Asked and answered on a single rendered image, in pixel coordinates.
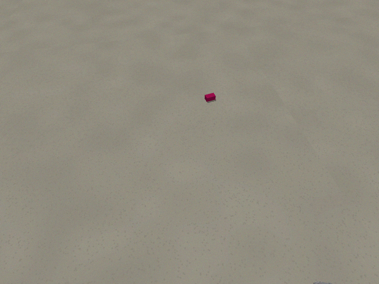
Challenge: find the small box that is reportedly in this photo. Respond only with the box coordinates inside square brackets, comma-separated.
[205, 93, 216, 102]

